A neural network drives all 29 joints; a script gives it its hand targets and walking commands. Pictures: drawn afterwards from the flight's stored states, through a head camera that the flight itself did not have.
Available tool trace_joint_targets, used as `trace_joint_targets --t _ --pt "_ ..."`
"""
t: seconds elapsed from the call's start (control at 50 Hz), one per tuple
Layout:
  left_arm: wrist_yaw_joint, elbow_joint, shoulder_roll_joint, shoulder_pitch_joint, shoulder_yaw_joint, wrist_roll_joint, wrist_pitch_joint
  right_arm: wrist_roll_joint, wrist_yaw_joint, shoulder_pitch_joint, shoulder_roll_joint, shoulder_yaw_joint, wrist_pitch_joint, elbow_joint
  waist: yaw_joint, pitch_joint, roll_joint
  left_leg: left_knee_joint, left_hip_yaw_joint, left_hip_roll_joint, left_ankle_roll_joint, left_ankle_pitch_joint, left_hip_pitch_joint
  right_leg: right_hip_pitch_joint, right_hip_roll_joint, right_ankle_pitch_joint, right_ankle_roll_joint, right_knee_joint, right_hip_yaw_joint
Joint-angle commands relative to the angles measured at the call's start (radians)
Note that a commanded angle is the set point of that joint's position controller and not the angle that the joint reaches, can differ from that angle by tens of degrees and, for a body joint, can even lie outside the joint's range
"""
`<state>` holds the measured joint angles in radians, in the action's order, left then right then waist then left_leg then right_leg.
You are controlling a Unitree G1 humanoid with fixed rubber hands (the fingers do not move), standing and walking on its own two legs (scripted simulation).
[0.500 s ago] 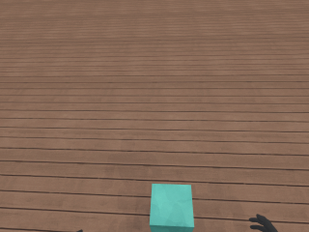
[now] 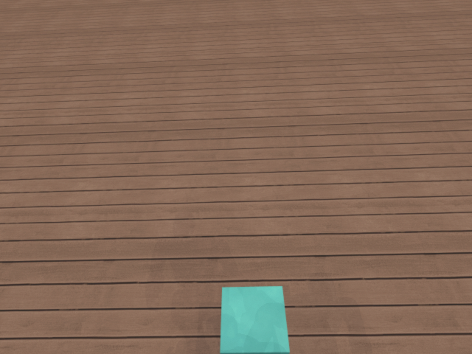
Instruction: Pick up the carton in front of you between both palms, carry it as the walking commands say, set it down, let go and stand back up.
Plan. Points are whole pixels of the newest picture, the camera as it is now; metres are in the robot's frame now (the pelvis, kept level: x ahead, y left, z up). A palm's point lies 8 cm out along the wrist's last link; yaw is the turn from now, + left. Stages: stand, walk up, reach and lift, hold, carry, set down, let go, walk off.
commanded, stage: stand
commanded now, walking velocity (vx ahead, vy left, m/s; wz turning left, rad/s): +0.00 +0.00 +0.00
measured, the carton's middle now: (253, 328) +0.34 -0.01 -0.64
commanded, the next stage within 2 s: none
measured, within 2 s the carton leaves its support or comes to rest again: neither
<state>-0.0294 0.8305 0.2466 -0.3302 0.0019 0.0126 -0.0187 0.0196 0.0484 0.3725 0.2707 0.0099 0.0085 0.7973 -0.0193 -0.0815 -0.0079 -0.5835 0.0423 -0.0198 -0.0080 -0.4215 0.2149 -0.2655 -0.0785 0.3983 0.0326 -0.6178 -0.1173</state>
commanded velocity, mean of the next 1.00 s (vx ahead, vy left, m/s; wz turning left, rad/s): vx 0.00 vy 0.00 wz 0.00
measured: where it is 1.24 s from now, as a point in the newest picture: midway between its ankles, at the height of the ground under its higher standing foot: outside the picture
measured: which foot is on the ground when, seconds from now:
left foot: down 0.00-1.00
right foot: down 0.00-1.00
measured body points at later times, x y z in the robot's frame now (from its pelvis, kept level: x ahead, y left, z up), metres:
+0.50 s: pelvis -0.02 +0.00 +0.01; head -0.02 +0.00 +0.46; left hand -0.01 +0.25 -0.14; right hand -0.04 -0.24 -0.15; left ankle -0.07 +0.12 -0.73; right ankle -0.05 -0.11 -0.73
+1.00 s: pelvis -0.04 +0.01 +0.01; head -0.04 +0.01 +0.46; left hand -0.06 +0.23 -0.15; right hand -0.09 -0.21 -0.15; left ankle -0.07 +0.12 -0.73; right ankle -0.05 -0.11 -0.73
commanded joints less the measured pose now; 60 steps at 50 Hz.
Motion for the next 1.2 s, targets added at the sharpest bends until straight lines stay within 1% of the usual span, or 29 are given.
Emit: trace_joint_targets --t 0.0,0.16,0.62,0.88,1.18 --pt "-0.006 -0.023 0.114 -0.041 -0.025 0.0 -0.005 0.001 0.004 0.054 0.108 -0.026 0.003 -0.018 0.002 0.058 0.013 0.059 -0.055 -0.068 0.023 0.36 -0.038 -0.031 0.108 -0.503 0.025 0.075 -0.086" --pt "-0.009 0.042 0.102 -0.053 -0.016 0.0 0.005 0.001 0.003 0.076 0.094 -0.021 -0.008 0.056 0.003 0.092 0.017 0.091 -0.052 -0.068 0.026 0.323 -0.064 -0.024 0.107 -0.48 0.027 0.102 -0.096" --pt "-0.016 0.227 0.029 -0.084 0.011 -0.005 0.021 0.001 0.002 0.104 0.019 0.004 -0.016 0.248 0.007 0.164 0.013 0.159 -0.056 -0.077 0.036 0.285 -0.104 -0.021 0.107 -0.383 0.016 0.173 -0.098" --pt "-0.019 0.288 -0.008 -0.092 0.021 -0.006 0.023 0.001 0.003 0.106 -0.017 0.011 -0.014 0.309 0.007 0.181 0.012 0.182 -0.06 -0.078 0.043 0.258 -0.093 -0.027 0.107 -0.337 0.007 0.192 -0.094" --pt "-0.022 0.322 -0.038 -0.097 0.025 -0.007 0.023 -0.001 0.003 0.104 -0.044 0.01 -0.01 0.342 0.007 0.186 0.012 0.201 -0.067 -0.077 0.052 0.243 -0.08 -0.034 0.109 -0.306 -0.002 0.201 -0.087"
